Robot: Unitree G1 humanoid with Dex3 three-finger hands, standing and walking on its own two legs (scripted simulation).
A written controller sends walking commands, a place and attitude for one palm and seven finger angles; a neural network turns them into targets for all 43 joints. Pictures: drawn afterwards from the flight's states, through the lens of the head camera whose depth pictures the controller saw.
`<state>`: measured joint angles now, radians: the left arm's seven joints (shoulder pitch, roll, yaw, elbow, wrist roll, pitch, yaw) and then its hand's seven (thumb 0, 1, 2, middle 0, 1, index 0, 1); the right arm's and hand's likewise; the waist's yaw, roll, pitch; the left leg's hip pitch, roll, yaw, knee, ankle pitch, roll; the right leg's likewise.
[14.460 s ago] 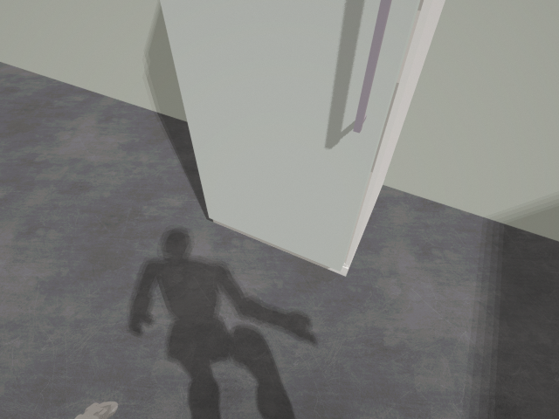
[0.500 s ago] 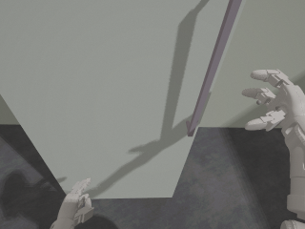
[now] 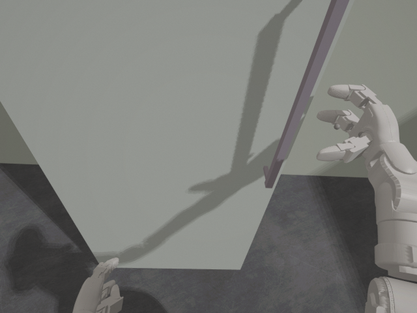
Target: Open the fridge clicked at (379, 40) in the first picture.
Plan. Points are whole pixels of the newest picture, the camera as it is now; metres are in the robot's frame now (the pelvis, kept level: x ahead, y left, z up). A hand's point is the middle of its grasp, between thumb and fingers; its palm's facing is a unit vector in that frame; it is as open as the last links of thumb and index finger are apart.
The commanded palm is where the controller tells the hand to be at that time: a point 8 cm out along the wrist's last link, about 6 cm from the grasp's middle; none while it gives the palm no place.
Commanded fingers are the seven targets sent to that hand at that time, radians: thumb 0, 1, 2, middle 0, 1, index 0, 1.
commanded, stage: move the hooked fingers beside the handle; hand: right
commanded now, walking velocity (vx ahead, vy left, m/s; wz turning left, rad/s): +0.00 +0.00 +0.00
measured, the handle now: (295, 102) +0.44 -0.12 +0.23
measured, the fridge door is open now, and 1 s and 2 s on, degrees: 0 0 0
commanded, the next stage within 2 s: feel for the door with the fingertips in 0.80 s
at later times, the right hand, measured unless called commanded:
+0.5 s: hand (340, 132) +0.38 -0.19 +0.21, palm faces +0.01 +1.00 -0.04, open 14.0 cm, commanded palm +0.35 -0.24 +0.22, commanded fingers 0.00 0.50 -0.30 0.30 1.20 0.30 1.20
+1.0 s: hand (340, 128) +0.38 -0.19 +0.22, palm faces -0.03 +1.00 -0.02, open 14.0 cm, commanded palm +0.36 -0.23 +0.22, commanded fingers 0.00 0.50 -0.30 0.30 1.20 0.30 1.20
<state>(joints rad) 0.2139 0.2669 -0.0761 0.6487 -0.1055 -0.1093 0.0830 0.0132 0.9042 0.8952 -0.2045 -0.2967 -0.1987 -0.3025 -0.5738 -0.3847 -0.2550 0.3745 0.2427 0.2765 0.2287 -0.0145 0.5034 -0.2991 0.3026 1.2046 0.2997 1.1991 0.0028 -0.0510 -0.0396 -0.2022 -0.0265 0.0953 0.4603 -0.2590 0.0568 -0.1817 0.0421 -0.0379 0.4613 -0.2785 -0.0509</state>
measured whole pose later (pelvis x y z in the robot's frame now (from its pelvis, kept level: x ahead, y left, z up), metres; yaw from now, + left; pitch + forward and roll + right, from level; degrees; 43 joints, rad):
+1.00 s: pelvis +0.00 +0.00 +0.00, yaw +1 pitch +0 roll +0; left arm 0.24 0.27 -0.07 0.63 -0.11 -0.10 0.07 0.01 0.90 0.90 -0.20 -0.30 -0.20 -0.30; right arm -0.54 -0.38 -0.27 0.37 0.25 0.25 0.24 -0.01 0.50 -0.30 0.30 1.20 0.30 1.20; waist 0.00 -0.05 -0.05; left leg -0.20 -0.03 0.08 0.45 -0.25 0.05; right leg -0.18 0.04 -0.05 0.46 -0.28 -0.06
